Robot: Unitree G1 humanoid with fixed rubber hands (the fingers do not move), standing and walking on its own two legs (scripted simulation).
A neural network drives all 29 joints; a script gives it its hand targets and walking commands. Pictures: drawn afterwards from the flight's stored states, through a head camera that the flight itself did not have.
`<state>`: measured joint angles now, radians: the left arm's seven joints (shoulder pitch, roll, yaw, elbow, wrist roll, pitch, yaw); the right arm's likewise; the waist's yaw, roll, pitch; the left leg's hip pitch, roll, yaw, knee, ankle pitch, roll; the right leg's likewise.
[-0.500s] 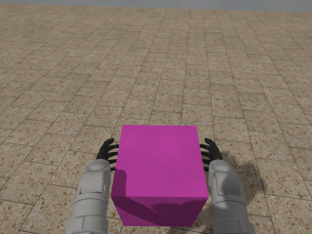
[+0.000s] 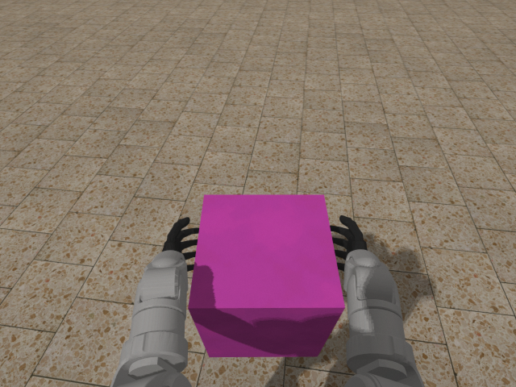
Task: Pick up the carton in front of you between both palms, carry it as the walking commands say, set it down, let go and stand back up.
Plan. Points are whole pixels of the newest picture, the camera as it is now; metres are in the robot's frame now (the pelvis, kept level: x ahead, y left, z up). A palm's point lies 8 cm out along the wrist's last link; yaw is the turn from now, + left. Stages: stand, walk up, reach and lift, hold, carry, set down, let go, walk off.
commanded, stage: set down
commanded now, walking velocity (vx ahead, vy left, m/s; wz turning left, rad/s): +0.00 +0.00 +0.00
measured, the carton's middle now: (263, 280) +0.32 -0.01 -0.05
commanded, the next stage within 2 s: none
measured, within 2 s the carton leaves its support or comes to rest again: neither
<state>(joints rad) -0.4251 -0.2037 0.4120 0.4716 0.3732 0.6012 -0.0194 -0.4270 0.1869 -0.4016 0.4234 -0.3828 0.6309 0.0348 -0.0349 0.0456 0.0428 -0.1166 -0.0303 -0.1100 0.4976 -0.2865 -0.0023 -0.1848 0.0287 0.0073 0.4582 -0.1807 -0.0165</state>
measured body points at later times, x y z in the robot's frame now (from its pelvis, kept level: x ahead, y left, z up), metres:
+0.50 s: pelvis -0.03 +0.02 -0.09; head +0.18 -0.01 +0.30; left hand +0.38 +0.12 -0.17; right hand +0.35 -0.19 -0.17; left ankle +0.00 +0.13 -0.74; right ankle +0.05 -0.11 -0.74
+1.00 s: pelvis -0.07 +0.01 -0.22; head +0.20 -0.03 +0.14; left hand +0.43 +0.09 -0.32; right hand +0.38 -0.20 -0.32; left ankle +0.00 +0.13 -0.74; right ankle +0.05 -0.11 -0.74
